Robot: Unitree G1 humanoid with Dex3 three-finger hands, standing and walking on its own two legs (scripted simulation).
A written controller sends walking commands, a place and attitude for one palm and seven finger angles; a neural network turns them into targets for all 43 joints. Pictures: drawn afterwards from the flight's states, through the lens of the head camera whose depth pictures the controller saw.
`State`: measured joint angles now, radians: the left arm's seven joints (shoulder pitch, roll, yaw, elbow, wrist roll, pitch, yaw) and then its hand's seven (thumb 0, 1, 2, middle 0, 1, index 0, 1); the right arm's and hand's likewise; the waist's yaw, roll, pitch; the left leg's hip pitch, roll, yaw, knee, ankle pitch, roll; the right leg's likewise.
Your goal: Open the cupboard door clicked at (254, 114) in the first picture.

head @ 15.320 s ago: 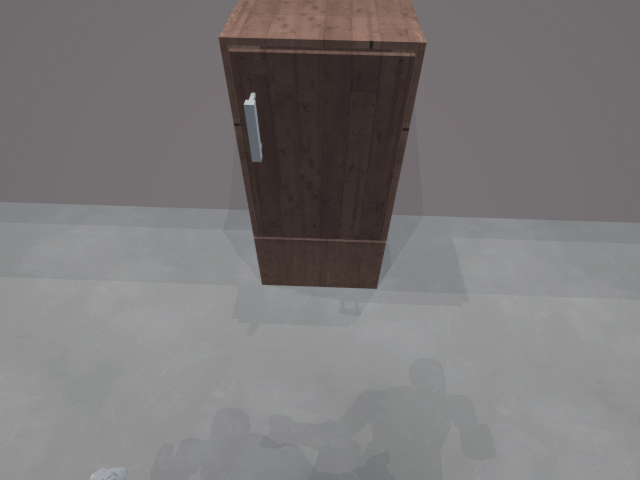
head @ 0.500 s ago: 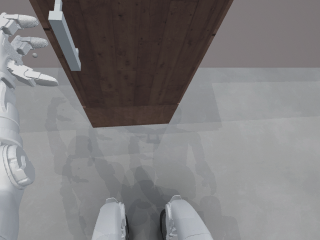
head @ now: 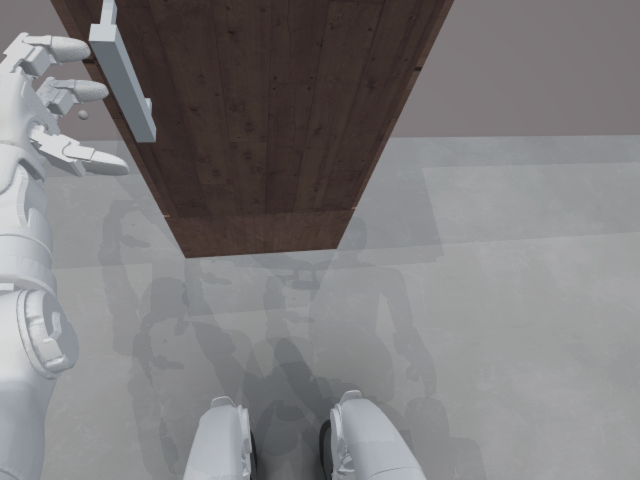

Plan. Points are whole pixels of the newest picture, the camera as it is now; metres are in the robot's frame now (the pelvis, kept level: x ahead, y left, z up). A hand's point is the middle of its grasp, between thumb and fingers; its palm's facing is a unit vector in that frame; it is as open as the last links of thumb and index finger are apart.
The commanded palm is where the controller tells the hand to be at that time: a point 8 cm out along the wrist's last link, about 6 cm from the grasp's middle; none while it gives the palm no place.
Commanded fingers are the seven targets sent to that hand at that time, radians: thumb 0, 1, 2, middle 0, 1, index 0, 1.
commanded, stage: slide the fingers in behind the handle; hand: left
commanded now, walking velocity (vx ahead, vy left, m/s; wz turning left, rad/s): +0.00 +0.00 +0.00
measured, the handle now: (129, 78) +0.58 +0.19 +0.06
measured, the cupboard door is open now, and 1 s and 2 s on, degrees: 0 0 0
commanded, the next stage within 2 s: close the thumb around the handle in 1.32 s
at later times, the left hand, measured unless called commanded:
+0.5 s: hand (125, 109) +0.53 +0.18 +0.06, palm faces +0.00 -1.00 -0.02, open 14.0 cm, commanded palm +0.51 +0.22 +0.06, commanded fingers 0.00 -0.50 0.30 -0.30 -1.20 -0.30 -1.20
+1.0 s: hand (149, 112) +0.53 +0.16 +0.06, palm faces +0.03 -1.00 -0.02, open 14.0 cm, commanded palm +0.51 +0.20 +0.06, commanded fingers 0.00 -0.50 0.30 -0.30 -1.20 -0.30 -1.20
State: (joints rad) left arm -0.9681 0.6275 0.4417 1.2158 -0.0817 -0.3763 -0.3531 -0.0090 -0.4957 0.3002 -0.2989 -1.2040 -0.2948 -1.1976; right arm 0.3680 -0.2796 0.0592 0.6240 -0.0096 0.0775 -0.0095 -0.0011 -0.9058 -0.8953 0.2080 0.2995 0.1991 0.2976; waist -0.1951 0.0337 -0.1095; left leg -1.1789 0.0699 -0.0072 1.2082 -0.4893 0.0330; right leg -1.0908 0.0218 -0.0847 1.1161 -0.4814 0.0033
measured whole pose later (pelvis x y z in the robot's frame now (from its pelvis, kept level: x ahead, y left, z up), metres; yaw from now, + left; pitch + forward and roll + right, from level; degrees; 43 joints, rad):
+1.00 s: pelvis +0.01 -0.01 +0.00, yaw +1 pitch +26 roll -4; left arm -0.95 0.46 0.37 1.19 -0.05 -0.42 -0.16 -0.01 -0.49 0.30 -0.30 -1.20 -0.29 -1.20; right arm 0.37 -0.26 0.03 0.63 -0.03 0.07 0.03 0.00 -0.91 -0.90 0.21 0.30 0.20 0.30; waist -0.19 0.05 -0.12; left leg -1.15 0.06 0.00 1.19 -0.49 0.02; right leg -1.08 0.02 -0.08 1.13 -0.50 -0.01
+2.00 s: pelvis +0.01 -0.01 +0.00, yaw +1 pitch +26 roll -4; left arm -0.96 0.45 0.34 1.19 -0.06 -0.44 -0.14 0.01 0.64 0.78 -0.38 -1.33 -0.35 -1.32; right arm 0.37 -0.26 0.03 0.64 -0.03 0.08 0.03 0.00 -0.91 -0.90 0.21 0.30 0.20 0.30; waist -0.18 0.05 -0.12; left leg -1.15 0.06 0.00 1.19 -0.50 0.02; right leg -1.08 0.01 -0.07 1.13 -0.50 -0.01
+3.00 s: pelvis +0.02 -0.02 +0.02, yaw +4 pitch +18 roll -1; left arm -0.18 -0.13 -0.11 0.44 0.12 -0.39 0.61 0.00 0.71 0.75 -0.33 -1.35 -0.35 -1.35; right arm 0.18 -0.18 -0.02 0.58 -0.08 0.04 0.07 0.00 -0.91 -0.90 0.20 0.30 0.20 0.30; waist 0.00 0.03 -0.16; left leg -0.91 0.03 0.00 1.09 -0.49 0.00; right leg -0.85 -0.01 -0.08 1.08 -0.53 -0.02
